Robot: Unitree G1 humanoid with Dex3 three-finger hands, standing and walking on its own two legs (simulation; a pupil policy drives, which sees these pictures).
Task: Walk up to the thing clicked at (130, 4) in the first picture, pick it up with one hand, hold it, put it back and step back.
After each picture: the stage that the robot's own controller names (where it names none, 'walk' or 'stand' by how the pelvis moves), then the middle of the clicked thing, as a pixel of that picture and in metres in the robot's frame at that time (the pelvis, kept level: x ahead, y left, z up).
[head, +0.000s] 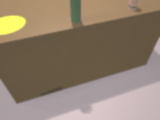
stand; (133, 1) +1.15 -0.36 -0.04
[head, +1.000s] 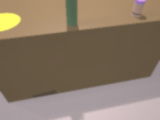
rise first; (138, 7) +1.03 -0.32 -0.02
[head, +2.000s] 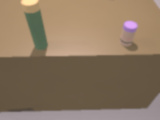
walk; (127, 34) +0.71 -0.16 -0.03
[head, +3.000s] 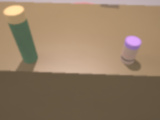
walk; (129, 50) +0.55 -0.19 +0.00
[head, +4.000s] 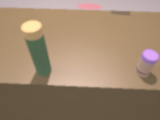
stand; (146, 63) +0.50 -0.25 -0.04
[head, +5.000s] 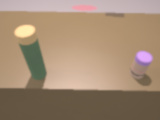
stand; (140, 65) +0.50 -0.24 -0.04
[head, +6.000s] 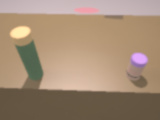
stand; (135, 67) +0.49 -0.22 -0.05
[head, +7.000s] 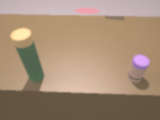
stand; (137, 69) +0.48 -0.22 -0.05
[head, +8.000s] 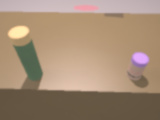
rise first; (136, 66) +0.49 -0.22 -0.04
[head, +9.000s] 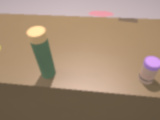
rise first; (148, 70) +0.49 -0.24 -0.04
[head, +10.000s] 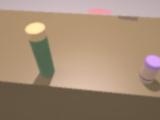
go down; (149, 69) +0.48 -0.25 -0.03
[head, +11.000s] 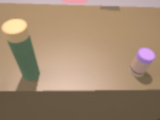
go down; (141, 62) +0.47 -0.26 -0.01
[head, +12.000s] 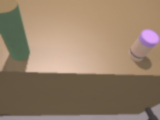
close in; (142, 46) +0.48 -0.26 +0.02
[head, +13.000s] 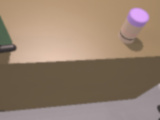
close; (132, 26) +0.52 -0.24 +0.05
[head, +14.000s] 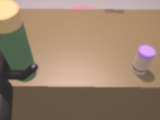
lift; (142, 60) +0.49 -0.25 +0.01
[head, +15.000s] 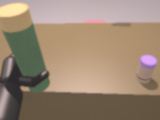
hold; (145, 69) +0.50 -0.25 -0.02
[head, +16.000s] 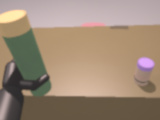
hold; (143, 72) +0.49 -0.25 -0.03
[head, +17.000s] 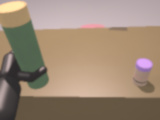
crouch; (141, 72) +0.49 -0.25 -0.03
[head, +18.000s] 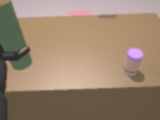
crouch; (132, 62) +0.51 -0.24 -0.03
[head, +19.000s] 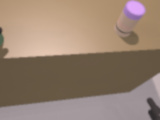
lower; (128, 20) +0.53 -0.24 +0.05
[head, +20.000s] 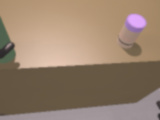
lower; (130, 32) +0.51 -0.23 +0.04
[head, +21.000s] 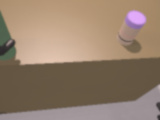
lower; (130, 29) +0.52 -0.24 +0.04
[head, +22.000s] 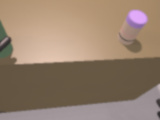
lower; (131, 28) +0.52 -0.24 +0.04
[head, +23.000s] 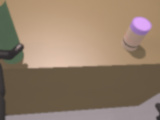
loosen; (135, 34) +0.50 -0.24 +0.04
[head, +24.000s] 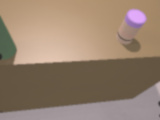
withdraw; (129, 27) +0.52 -0.24 +0.04
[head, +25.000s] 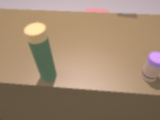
sink last; (152, 67) +0.48 -0.25 +0.00
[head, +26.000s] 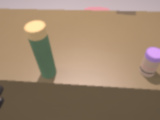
stand; (150, 62) +0.49 -0.24 +0.00
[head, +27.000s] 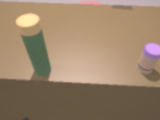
stand; (148, 58) +0.49 -0.24 +0.01
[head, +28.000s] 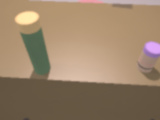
stand; (148, 57) +0.49 -0.24 +0.02
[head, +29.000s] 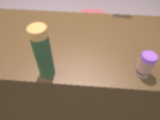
stand; (145, 64) +0.50 -0.25 -0.02
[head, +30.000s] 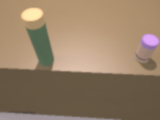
walk; (145, 49) +0.53 -0.25 -0.03
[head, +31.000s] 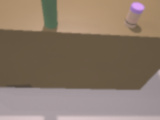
walk; (133, 15) +0.78 -0.25 -0.03
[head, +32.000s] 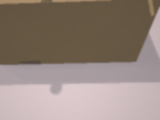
stand; out of the picture +1.11 -0.15 -0.02
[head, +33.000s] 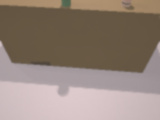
stand; out of the picture +1.13 -0.27 -0.04
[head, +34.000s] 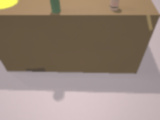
stand; (114, 1) +1.14 -0.22 -0.05
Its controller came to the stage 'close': yes
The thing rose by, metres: 0.00
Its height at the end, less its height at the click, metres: +0.00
